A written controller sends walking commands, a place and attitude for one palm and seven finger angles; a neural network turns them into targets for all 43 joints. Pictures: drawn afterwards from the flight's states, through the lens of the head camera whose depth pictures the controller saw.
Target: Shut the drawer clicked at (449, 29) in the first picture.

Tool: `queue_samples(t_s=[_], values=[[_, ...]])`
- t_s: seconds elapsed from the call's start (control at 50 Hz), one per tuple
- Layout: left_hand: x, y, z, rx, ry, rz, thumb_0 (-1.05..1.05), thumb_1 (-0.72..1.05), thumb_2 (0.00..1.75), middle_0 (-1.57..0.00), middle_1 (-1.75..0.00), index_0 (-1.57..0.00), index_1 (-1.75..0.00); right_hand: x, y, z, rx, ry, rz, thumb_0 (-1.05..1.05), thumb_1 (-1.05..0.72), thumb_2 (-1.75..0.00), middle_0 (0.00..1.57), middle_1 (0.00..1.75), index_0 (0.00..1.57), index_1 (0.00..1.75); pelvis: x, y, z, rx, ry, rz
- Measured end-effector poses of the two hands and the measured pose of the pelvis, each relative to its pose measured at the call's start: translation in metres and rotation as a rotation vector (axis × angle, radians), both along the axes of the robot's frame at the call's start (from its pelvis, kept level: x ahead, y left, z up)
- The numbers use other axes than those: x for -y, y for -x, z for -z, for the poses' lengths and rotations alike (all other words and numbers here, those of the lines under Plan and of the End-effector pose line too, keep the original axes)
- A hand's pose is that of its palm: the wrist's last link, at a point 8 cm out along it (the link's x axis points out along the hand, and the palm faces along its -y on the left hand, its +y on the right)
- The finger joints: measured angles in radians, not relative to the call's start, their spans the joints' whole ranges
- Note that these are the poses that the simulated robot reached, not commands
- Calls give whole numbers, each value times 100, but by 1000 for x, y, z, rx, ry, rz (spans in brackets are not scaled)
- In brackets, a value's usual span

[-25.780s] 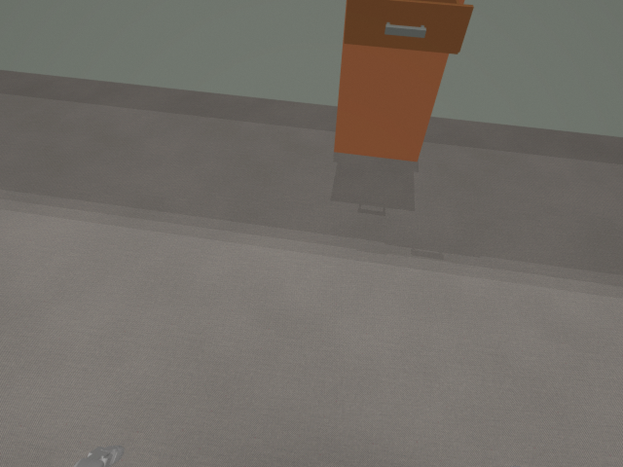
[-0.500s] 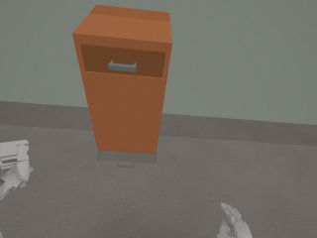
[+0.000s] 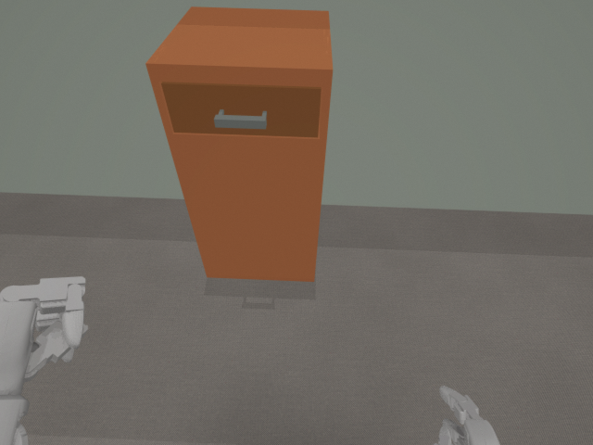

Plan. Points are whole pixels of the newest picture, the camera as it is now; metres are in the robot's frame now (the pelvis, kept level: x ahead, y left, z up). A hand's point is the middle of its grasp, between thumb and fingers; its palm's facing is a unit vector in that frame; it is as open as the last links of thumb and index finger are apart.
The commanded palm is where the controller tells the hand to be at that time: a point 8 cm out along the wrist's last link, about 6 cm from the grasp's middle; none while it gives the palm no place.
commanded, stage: let the arm hang, fingers relaxed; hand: left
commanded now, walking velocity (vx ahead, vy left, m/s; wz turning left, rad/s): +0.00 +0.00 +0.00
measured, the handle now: (241, 117) +0.86 +0.19 +0.00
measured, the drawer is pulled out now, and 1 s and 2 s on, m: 0.00 0.00 0.00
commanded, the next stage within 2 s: look to check the result in 1.06 s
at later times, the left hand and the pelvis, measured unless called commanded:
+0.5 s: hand out of the picture -0.06 +0.18 -0.16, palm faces +0.02 -0.97 -0.26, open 4.8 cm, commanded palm none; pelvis +0.00 -0.03 +0.01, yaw +1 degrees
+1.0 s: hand out of the picture +0.03 +0.15 -0.17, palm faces +0.02 -0.98 -0.21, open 7.3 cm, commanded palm none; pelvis +0.01 -0.03 +0.01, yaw +0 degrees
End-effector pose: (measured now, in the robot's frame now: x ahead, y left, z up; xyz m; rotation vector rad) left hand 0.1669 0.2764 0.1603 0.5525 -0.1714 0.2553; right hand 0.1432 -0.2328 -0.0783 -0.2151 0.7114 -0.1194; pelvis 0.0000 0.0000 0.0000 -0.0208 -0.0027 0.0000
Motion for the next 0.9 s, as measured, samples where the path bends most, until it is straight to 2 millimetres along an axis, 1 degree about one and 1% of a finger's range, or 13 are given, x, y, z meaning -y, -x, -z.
queue_samples(t_s=[0.06, 0.1, 0.16, 0.2, 0.24, 0.3, 0.38, 0.44, 0.5, 0.58, 0.7, 0.82, 0.9], values=[[-12, -15, 89, -341, 121, -84, 0, 90, 90, -138, -157, -139, -157, 10, -2, 25, -94, -15, -14, 1, -90, -89, 20, 30, 20, 30, -1, 1, 8, 1, 0, -16], [-10, -7, 156, -591, 225, -158, 0, 90, 90, -134, -154, -135, -154, 16, 5, 35, -153, -10, -4, 1, -90, -89, 20, 30, 20, 30, 1, 1, 10, 10, -9, -18], [14, 31, 235, -932, 346, -209, 0, 91, 90, -126, -146, -127, -146, 26, 25, 40, -239, 3, 22, 1, -91, -89, 20, 30, 20, 30, 6, 1, 9, 24, -19, -16], [37, 67, 269, -1122, 406, -210, 1, 91, 90, -120, -140, -120, -140, 32, 42, 41, -308, 15, 44, 1, -91, -89, 20, 30, 20, 30, 10, 0, 6, 28, -21, -13], [57, 104, 291, -1278, 444, -217, 1, 91, 90, -113, -133, -113, -133, 37, 61, 42, -385, 25, 66, 1, -91, -89, 20, 30, 20, 30, 13, 0, 3, 28, -21, -10], [54, 149, 301, -1379, 496, -342, 1, 90, 90, -102, -124, -102, -124, 42, 92, 45, -513, 36, 83, 1, -91, -89, 20, 30, 20, 30, 20, -1, -1, 24, -17, -18], [50, 195, 298, -1510, 486, -406, 1, 90, 90, -87, -107, -87, -108, 41, 126, 51, -651, 25, 104, 1, -91, -89, 19, 30, 19, 30, 24, -2, -4, 24, -12, -22], [50, 216, 294, -1577, 476, -441, 1, 91, 90, -75, -94, -76, -94, 36, 144, 56, -714, 0, 117, 1, -91, -89, 19, 30, 19, 30, 26, -3, -5, 27, -11, -22], [52, 225, 291, -1609, 470, -457, 1, 91, 90, -64, -80, -64, -81, 30, 156, 60, -748, -26, 125, 1, -91, -89, 19, 30, 19, 30, 26, -4, -6, 31, -10, -20], [59, 220, 291, -1605, 474, -449, 1, 91, 90, -48, -62, -49, -63, 19, 161, 64, -761, -59, 128, 1, -91, -89, 19, 30, 19, 30, 26, -5, -6, 33, -10, -18], [73, 188, 295, -1532, 494, -393, 0, 91, 90, -30, -42, -31, -42, 6, 155, 68, -734, -95, 126, 1, -91, -89, 19, 30, 19, 30, 26, -6, -6, 37, -16, -13], [86, 154, 297, -1456, 509, -331, 0, 91, 90, -23, -33, -23, -33, 1, 145, 69, -698, -107, 126, 1, -92, -89, 20, 30, 20, 30, 26, -8, -6, 38, -20, -10], [83, 146, 297, -1442, 498, -331, 1, 93, 90, -21, -31, -22, -31, 4, 144, 68, -691, -104, 140, 1, -92, -89, 20, 30, 20, 30, 27, -10, -6, 37, -20, -7]])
